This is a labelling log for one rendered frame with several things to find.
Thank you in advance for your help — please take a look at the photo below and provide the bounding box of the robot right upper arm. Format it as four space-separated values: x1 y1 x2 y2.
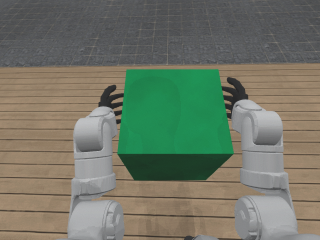
234 195 320 240

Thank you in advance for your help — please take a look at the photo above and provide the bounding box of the right robot hand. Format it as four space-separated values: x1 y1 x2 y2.
221 77 248 119

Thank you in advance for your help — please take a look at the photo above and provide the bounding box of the carton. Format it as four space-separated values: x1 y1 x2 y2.
117 69 234 181

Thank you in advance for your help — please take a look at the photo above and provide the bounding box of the right robot forearm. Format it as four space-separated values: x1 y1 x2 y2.
231 99 298 231

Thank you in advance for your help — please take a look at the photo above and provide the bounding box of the robot left upper arm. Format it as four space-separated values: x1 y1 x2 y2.
55 200 125 240

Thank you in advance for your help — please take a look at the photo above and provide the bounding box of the left robot hand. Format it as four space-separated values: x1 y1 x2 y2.
98 84 124 124

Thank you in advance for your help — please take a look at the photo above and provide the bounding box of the left robot forearm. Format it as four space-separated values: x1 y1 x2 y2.
67 106 118 238

